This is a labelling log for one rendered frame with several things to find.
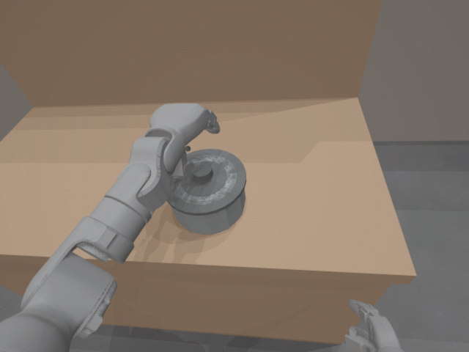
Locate left robot forearm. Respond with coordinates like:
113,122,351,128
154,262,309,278
20,125,185,310

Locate lid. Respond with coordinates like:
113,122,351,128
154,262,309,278
167,149,246,216

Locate robot right hand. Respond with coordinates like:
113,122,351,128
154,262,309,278
345,299,402,352

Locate left robot upper arm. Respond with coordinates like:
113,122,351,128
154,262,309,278
0,252,117,352

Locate robot left hand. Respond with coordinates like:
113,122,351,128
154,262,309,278
149,103,220,177

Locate table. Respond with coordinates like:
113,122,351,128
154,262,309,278
0,0,417,345

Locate pot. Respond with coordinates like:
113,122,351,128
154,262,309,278
171,189,245,235

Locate knob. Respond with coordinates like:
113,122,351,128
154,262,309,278
191,161,213,183

